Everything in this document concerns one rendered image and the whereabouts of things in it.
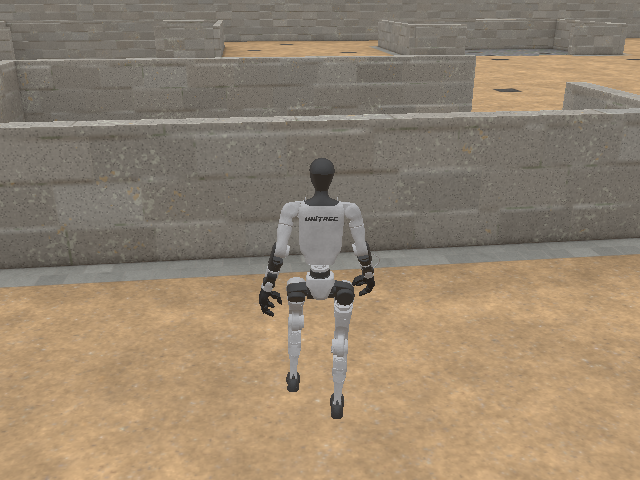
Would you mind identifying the robot right foot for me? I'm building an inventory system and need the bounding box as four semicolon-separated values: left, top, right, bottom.
330;393;344;419

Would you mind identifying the robot right hand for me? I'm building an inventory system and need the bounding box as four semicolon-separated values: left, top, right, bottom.
352;273;375;296

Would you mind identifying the right robot upper arm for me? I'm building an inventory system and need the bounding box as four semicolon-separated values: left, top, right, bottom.
342;202;368;257

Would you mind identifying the robot left hand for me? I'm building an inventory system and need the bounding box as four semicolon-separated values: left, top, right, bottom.
259;288;282;317

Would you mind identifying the left robot upper arm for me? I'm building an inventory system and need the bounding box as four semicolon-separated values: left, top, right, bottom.
274;201;301;258

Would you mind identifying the left robot forearm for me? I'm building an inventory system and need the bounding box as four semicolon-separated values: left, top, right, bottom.
261;242;283;292

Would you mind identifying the robot torso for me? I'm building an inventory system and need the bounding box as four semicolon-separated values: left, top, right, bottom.
297;197;344;300

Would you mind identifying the right robot forearm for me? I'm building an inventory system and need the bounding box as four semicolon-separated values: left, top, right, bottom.
357;241;374;279

